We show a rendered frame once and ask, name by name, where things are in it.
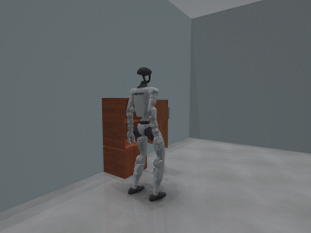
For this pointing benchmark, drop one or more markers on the left robot upper arm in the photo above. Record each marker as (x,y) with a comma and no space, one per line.
(130,107)

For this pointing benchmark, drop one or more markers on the robot right hand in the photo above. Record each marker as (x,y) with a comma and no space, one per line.
(158,141)

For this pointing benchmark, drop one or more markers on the robot right forearm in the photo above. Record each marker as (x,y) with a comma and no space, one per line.
(153,120)

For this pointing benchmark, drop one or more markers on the robot left forearm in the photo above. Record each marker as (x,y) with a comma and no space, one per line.
(130,121)

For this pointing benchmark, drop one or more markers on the right robot thigh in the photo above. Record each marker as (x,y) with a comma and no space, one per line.
(160,154)

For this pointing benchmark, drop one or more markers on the left robot foot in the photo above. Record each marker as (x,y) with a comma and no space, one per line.
(137,189)

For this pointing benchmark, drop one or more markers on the cupboard door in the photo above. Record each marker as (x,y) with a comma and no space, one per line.
(161,106)

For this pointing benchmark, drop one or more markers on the right robot upper arm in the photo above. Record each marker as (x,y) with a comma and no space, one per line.
(153,96)

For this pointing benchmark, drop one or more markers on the robot left hand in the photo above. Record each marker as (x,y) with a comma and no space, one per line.
(130,134)

